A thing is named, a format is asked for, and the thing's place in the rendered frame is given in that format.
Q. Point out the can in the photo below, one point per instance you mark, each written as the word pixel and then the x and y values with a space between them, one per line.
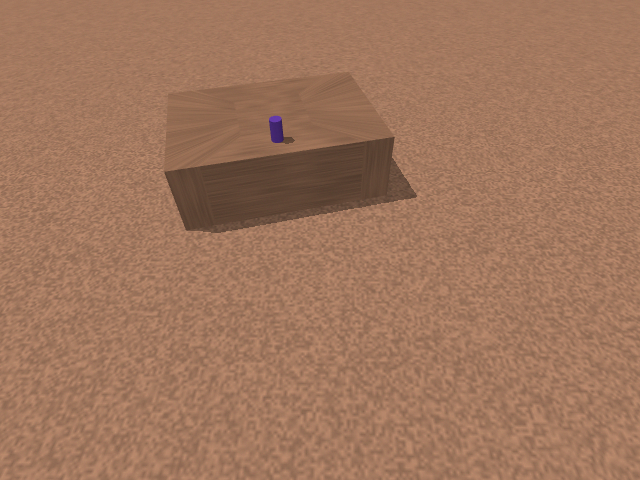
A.
pixel 276 129

